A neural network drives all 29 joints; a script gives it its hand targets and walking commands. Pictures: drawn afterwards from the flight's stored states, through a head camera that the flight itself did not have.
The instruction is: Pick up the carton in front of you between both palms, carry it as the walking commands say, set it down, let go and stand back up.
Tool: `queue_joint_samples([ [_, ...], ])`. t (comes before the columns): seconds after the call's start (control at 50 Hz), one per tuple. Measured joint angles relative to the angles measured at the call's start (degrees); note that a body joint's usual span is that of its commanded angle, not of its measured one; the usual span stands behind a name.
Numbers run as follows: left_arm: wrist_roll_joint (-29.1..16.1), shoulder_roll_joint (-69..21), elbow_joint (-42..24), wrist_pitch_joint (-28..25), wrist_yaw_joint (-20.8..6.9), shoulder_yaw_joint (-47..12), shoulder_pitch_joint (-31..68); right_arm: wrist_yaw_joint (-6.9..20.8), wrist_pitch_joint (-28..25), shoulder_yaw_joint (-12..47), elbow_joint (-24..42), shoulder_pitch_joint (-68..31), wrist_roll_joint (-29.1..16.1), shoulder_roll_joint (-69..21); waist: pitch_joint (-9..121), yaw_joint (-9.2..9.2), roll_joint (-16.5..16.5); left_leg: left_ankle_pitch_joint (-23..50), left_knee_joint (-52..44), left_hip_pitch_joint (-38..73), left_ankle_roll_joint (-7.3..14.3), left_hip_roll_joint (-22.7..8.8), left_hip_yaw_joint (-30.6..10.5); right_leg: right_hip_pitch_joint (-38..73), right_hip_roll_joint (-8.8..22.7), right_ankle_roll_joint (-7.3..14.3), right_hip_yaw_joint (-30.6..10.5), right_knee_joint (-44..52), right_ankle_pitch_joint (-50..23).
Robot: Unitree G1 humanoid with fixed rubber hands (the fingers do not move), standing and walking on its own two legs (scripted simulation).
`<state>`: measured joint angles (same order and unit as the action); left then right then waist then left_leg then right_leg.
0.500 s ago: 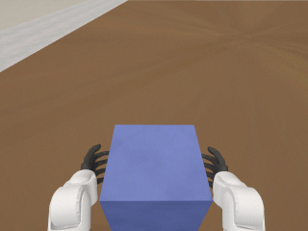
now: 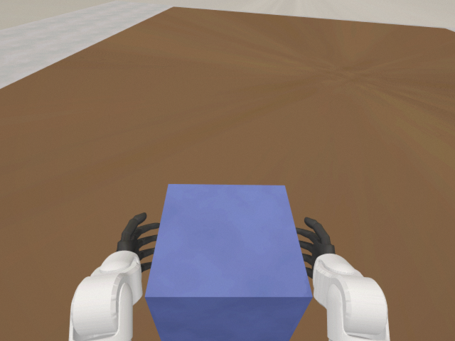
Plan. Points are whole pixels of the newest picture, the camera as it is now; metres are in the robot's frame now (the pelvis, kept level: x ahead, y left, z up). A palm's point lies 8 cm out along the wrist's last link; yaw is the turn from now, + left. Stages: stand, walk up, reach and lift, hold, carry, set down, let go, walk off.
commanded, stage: carry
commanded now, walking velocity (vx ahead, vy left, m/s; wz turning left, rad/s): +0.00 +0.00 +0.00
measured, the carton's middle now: (225, 271) +0.28 +0.00 +0.03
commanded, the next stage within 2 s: none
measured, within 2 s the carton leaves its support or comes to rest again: neither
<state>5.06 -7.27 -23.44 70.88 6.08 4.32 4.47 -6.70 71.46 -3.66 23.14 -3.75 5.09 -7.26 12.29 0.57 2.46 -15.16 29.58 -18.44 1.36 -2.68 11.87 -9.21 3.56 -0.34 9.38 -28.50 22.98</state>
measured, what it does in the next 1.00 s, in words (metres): stands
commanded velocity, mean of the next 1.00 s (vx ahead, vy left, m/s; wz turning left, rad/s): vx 0.00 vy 0.00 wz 0.00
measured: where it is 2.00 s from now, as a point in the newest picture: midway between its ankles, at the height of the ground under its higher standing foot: outside the picture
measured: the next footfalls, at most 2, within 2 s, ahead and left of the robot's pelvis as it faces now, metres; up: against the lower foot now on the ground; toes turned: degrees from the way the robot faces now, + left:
none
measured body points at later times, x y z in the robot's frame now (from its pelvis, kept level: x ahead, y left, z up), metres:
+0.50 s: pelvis +0.02 +0.00 +0.00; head -0.01 +0.00 +0.45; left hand +0.28 +0.14 +0.09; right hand +0.27 -0.16 +0.09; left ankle +0.00 +0.11 -0.73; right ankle -0.10 -0.10 -0.73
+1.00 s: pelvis -0.04 +0.00 +0.00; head -0.07 +0.00 +0.45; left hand +0.24 +0.14 +0.03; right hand +0.23 -0.16 +0.03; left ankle +0.00 +0.11 -0.73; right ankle -0.10 -0.10 -0.73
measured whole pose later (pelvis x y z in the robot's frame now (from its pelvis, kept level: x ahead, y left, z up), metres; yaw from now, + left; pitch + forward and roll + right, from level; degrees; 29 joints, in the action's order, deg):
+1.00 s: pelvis -0.04 +0.00 +0.00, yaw -1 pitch +2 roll +0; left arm 11.6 -7.4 0.4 49.0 1.9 5.6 6.1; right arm -1.9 49.9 -5.3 -0.6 -5.6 11.9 -7.3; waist 6.2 0.2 0.0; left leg -11.9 30.0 -19.8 1.0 -3.6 9.1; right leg -11.2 2.5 0.6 8.7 -30.0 20.5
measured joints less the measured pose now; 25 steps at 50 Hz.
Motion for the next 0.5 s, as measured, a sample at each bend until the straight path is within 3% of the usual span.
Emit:
queue_joint_samples([
  [0.1,0.52,-0.05,2.55,0.49,0.06,0.22,0.82,0.10,-0.21,-0.68,-2.63,-0.21,-0.12,-0.02,-1.89,0.06,-1.48,-1.35,1.30,-0.87,0.05,0.03,-0.40,-0.96,0.09,-0.66,-0.70,-1.09,0.30],
  [0.24,-1.03,-0.06,-2.40,-1.99,0.27,-0.12,-0.13,-0.29,-1.71,0.08,2.95,0.28,-0.63,-0.03,-5.82,-0.22,-2.71,-1.22,2.66,-2.36,-0.05,0.02,-0.99,-1.77,0.08,-0.50,-1.09,-0.83,0.63],
  [0.5,-0.75,-0.02,-3.10,-1.98,-0.08,-0.48,-2.61,-0.09,-1.53,1.36,3.07,2.10,-0.04,-0.02,-2.34,-0.66,-1.66,-2.39,2.08,0.65,-1.16,-0.36,-2.23,0.80,-0.55,-0.32,-1.14,-1.03,1.09],
])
